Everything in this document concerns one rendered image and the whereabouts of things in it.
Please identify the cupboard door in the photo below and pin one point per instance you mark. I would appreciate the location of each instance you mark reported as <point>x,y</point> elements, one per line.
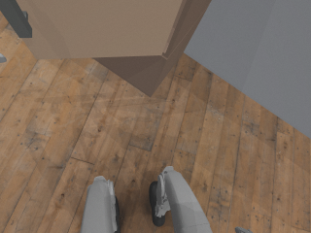
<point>64,29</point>

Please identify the robot left shin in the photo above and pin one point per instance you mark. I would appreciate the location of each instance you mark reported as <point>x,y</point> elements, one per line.
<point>113,209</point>

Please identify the handle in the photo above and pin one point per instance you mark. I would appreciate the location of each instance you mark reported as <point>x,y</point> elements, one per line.
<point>17,18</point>

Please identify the right robot thigh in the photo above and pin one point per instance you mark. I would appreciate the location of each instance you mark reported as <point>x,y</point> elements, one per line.
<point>187,214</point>

